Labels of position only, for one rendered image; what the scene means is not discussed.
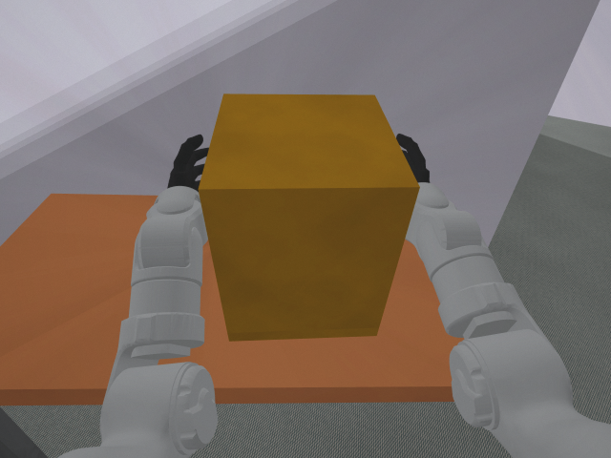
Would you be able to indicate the left robot forearm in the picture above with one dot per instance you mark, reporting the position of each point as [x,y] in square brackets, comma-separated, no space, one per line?
[164,316]

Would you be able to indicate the carton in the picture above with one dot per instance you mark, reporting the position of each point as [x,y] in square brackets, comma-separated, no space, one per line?
[307,200]

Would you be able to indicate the robot right hand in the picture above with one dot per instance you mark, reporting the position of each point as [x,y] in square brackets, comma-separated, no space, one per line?
[415,158]

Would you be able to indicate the left robot upper arm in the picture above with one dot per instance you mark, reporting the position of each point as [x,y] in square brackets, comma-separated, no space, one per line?
[156,411]

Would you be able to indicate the table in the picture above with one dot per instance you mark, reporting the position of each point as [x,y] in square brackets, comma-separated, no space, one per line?
[65,288]

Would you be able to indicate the right robot upper arm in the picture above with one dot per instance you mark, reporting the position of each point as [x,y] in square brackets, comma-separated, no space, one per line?
[514,385]

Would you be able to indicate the robot left hand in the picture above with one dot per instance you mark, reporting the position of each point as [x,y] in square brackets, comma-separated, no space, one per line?
[184,172]

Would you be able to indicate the right robot forearm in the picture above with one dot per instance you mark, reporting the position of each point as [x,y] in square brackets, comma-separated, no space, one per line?
[474,299]

